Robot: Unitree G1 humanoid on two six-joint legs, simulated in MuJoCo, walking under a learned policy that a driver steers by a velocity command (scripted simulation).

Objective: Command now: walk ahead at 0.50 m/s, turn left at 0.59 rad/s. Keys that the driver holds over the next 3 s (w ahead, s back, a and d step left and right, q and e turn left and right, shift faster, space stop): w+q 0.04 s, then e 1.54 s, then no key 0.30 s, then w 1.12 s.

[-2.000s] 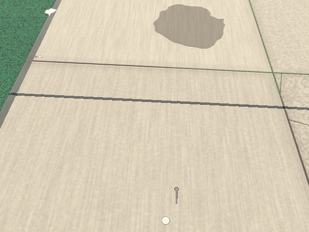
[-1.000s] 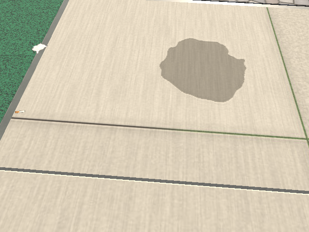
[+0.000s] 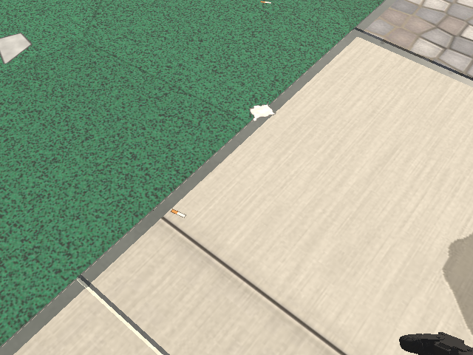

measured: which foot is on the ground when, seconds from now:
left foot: down 0.00-0.52, up 0.54-0.94, down 0.96-1.00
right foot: down 0.00-0.00, up 0.02-0.48, down 0.50-0.98, up 1.00-1.00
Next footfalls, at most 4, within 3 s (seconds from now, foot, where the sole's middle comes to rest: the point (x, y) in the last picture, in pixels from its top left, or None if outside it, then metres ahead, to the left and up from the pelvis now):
0.50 right None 0.30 -0.08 -0.75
0.96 left None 0.32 0.12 -0.75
1.44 right None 0.19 -0.05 -0.75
1.94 left None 0.33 0.08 -0.75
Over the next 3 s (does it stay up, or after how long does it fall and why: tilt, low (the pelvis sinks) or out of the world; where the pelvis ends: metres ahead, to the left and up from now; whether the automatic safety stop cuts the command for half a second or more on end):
stays up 0.52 -0.30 0.02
